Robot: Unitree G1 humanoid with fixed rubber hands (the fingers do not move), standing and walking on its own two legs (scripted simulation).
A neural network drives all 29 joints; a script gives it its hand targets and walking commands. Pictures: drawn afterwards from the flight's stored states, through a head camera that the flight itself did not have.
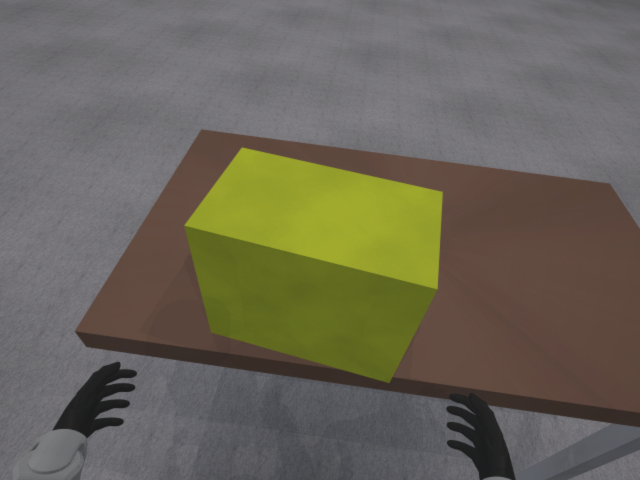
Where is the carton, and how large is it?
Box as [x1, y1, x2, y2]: [184, 148, 442, 382]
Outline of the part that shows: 241,148 184,225 211,332 389,382 437,289 442,192 269,153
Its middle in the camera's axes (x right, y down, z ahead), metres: +0.00 +0.04 +0.54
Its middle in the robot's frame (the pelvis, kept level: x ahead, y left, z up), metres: +0.37 +0.01 +0.05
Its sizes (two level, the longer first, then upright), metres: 0.277 0.162 0.231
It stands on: a table, 0.70 m high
